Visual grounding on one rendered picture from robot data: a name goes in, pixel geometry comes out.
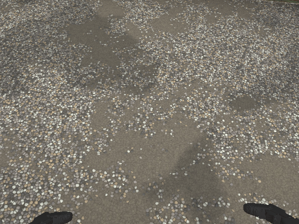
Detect robot right hand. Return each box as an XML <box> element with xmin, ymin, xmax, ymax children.
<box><xmin>243</xmin><ymin>203</ymin><xmax>299</xmax><ymax>224</ymax></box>

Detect robot left hand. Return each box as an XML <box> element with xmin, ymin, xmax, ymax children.
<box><xmin>29</xmin><ymin>211</ymin><xmax>73</xmax><ymax>224</ymax></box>

